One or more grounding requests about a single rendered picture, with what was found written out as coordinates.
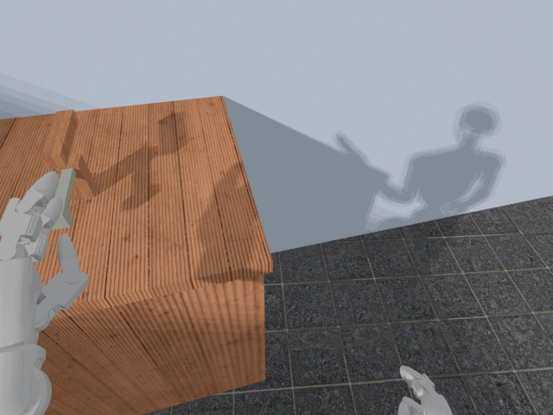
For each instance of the robot left forearm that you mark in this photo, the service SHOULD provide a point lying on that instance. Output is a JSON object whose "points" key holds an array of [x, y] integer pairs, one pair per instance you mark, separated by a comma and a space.
{"points": [[24, 388]]}

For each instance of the tap lever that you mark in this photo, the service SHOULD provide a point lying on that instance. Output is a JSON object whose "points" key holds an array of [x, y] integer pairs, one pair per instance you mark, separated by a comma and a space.
{"points": [[64, 191]]}

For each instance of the robot right hand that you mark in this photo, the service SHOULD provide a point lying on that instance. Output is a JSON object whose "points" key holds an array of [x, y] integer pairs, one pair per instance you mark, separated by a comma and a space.
{"points": [[432, 403]]}

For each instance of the counter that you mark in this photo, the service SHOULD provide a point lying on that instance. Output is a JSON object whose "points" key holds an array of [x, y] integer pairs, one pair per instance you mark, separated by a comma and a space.
{"points": [[167, 229]]}

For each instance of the robot left hand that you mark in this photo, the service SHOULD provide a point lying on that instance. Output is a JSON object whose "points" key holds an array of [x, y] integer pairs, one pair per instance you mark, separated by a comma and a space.
{"points": [[24, 229]]}

